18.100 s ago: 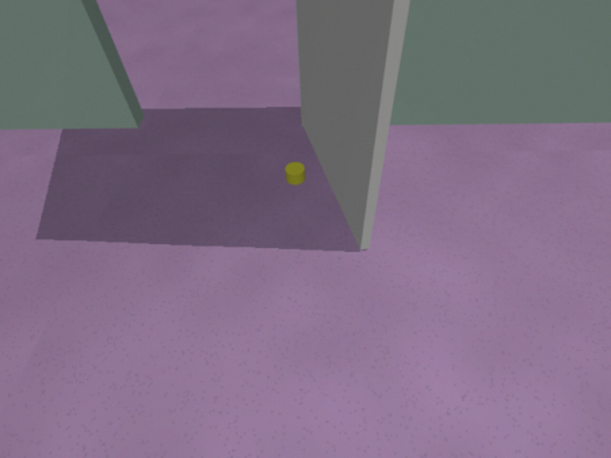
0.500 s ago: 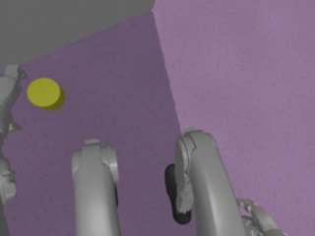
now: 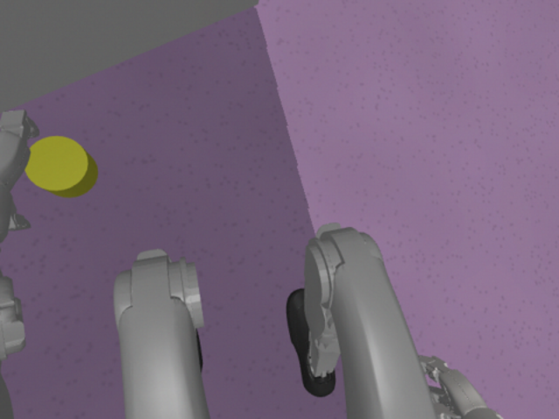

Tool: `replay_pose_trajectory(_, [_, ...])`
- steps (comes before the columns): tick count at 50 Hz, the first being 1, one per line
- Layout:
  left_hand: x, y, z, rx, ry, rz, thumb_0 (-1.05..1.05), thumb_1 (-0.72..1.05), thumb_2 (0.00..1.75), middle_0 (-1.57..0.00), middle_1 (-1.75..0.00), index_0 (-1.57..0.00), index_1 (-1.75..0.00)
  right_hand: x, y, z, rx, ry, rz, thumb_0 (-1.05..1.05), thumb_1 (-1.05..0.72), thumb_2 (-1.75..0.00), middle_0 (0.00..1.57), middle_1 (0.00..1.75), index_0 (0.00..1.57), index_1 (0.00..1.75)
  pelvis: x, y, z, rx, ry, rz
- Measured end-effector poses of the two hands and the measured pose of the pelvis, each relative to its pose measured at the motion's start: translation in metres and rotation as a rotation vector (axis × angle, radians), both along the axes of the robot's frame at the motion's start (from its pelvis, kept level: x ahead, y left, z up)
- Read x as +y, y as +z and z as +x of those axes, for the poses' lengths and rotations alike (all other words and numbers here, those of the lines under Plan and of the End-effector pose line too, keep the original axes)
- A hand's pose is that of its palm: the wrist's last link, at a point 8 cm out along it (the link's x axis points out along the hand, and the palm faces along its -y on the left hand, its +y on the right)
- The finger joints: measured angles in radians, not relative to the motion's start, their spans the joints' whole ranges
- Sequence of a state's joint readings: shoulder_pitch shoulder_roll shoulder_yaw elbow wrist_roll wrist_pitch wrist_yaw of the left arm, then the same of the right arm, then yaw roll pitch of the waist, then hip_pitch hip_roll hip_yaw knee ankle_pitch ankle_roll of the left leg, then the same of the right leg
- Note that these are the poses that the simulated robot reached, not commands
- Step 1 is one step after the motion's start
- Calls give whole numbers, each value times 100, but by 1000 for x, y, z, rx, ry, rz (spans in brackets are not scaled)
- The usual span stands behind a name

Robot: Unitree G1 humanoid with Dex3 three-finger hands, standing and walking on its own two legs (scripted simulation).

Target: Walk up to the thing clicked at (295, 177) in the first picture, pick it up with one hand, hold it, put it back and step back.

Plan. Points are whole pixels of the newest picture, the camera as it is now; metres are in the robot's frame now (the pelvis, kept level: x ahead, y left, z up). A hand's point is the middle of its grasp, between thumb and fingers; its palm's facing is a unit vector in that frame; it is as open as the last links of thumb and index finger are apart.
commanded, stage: approach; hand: left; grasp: from above
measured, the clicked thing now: (63, 168) +0.48 +0.32 -0.30
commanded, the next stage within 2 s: rest palm in 0.84 s
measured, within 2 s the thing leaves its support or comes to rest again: neither
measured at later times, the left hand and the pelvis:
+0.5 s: hand (46, 132) +0.49 +0.30 -0.17, palm faces -0.45 -0.05 -0.89, open 14.1 cm; pelvis +0.00 +0.00 +0.00, yaw -1 degrees
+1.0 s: hand (26, 139) +0.48 +0.32 -0.17, palm faces -0.34 -0.05 -0.94, open 13.7 cm; pelvis -0.01 +0.01 -0.01, yaw -1 degrees
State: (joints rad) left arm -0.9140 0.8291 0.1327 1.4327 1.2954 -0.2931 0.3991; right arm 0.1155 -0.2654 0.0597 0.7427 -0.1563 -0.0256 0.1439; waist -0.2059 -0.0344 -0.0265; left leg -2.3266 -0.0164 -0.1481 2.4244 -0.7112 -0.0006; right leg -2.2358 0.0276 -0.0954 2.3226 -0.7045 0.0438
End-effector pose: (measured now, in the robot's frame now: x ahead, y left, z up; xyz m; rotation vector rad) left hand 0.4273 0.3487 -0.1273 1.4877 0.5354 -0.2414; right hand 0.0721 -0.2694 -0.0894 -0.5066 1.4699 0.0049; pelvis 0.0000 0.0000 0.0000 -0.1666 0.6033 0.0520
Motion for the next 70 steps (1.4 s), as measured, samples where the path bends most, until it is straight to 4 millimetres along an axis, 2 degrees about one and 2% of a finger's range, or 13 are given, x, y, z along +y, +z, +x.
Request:
replay_pose_trajectory(6, [-23,-7,17,-18,-51,-16,-1,-51,97,-7,-107,-9,-106,-2,2,-3,-6,12,-10,0,-91,-89,21,30,20,30,-1,-3,-1,-1,-3,2])
replay_pose_trajectory(16, [-66,1,75,-140,-44,11,0,-52,97,-8,-108,-9,-107,-7,9,-32,0,-50,-33,0,-92,-89,21,30,20,30,-3,-8,0,9,-16,-1])
replay_pose_trajectory(22, [-61,12,84,-88,33,64,0,-53,98,-7,-107,-8,-107,-4,6,-52,31,-110,2,0,-92,-89,21,30,20,30,-3,-5,0,15,-25,4])
replay_pose_trajectory(27, [-38,8,60,38,94,70,0,-52,97,-7,-108,-8,-107,2,4,-56,52,-125,33,0,-92,-89,21,30,20,30,-3,0,-2,2,-22,10])
replay_pose_trajectory(33, [-10,-11,18,145,93,3,0,-51,95,-7,-109,-9,-107,2,3,-45,74,-50,26,0,-91,-89,21,30,20,30,-3,-1,-6,-22,-13,3])
replay_pose_trajectory(38, [-9,-18,5,51,-40,-64,-1,-50,94,-8,-110,-10,-107,-3,6,-26,69,23,-25,0,-91,-89,21,30,20,30,-1,-5,-8,-43,-7,-17])
replay_pose_trajectory(43, [-17,-7,14,-99,-102,-71,-1,-49,95,-8,-109,-10,-107,-6,11,2,1,52,-73,0,-91,-89,21,30,20,30,3,-8,-6,-40,3,-25])
replay_pose_trajectory(47, [-22,5,34,-140,-81,-19,-1,-49,99,-9,-109,-10,-108,-4,15,19,-75,57,-80,0,-91,-89,21,30,20,30,5,-7,-5,-23,4,-26])
replay_pose_trajectory(50, [-25,15,53,-146,-41,21,-1,-49,101,-9,-110,-10,-109,-1,16,21,-109,53,-71,0,-91,-89,21,30,20,30,6,-6,-6,-10,0,-27])
replay_pose_trajectory(54, [-28,20,72,-113,24,55,-1,-48,99,-8,-110,-10,-108,3,15,6,-103,26,-48,0,-91,-89,21,30,20,30,6,-5,-6,2,-8,-26])
replay_pose_trajectory(57, [-34,11,75,-42,47,61,0,-48,97,-8,-109,-10,-108,6,15,-15,-64,-12,-29,0,-91,-89,21,30,20,30,6,-4,-6,6,-13,-24])
replay_pose_trajectory(64, [-45,-30,54,108,34,1,0,-47,94,-7,-109,-10,-107,13,18,-60,78,-62,0,0,-91,-89,21,30,20,30,1,-2,-7,-12,-19,-18])
replay_pose_trajectory(70, [-41,-51,43,63,-7,-60,0,-49,93,-7,-108,-10,-106,9,23,-75,150,-27,-27,0,-90,-89,21,30,20,30,-2,-8,-9,-44,-27,-28])
